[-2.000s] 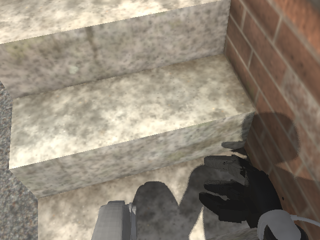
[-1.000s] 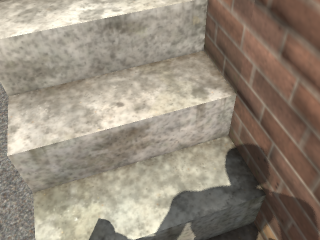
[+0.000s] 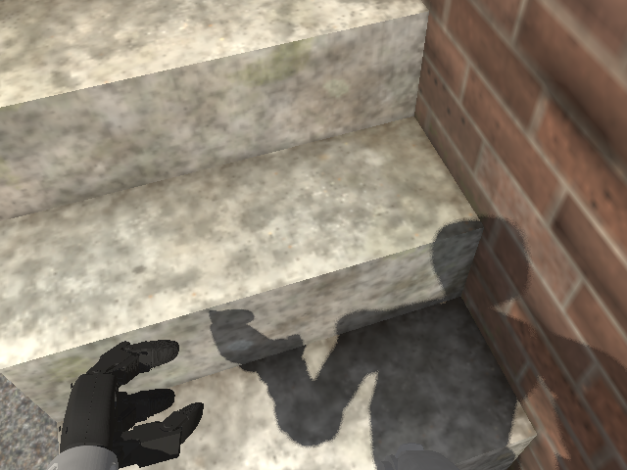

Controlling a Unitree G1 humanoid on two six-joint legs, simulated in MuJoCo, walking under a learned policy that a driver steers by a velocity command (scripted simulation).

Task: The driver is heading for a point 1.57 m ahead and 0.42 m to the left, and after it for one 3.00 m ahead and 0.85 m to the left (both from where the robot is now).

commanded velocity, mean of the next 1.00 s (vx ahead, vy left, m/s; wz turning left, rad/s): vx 0.08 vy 0.05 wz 0.00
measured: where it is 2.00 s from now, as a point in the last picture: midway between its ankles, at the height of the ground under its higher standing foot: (111, 338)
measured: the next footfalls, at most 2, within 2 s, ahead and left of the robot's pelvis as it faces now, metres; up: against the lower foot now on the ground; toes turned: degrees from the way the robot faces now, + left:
left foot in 0.42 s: +0.33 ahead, +0.24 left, +0.39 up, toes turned +6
right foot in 0.90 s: +0.44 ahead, -0.04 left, +0.39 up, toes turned -2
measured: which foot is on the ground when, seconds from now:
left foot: down 0.00-0.02, up 0.04-0.40, down 0.42-0.90, up 0.92-1.00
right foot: down 0.00-0.48, up 0.50-0.88, down 0.90-1.00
